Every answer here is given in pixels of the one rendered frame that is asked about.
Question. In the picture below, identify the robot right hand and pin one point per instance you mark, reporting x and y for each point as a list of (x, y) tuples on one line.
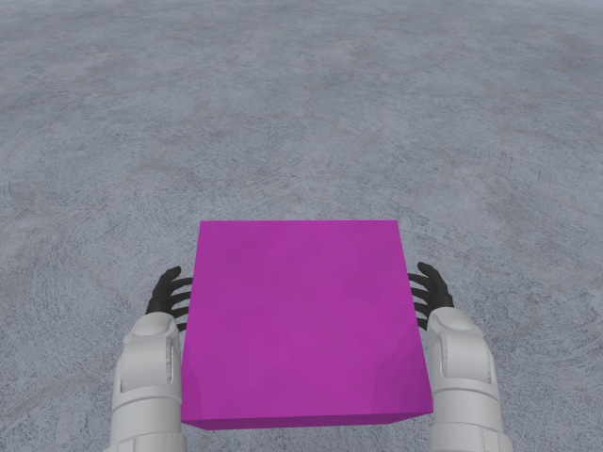
[(437, 296)]

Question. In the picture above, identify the robot left forearm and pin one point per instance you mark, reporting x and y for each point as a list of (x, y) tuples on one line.
[(147, 391)]

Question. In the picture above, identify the carton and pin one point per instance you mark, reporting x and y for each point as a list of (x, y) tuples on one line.
[(301, 323)]

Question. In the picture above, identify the robot left hand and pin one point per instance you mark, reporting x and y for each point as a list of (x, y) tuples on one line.
[(162, 301)]

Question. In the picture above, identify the robot right forearm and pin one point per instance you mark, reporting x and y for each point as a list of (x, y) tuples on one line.
[(466, 410)]

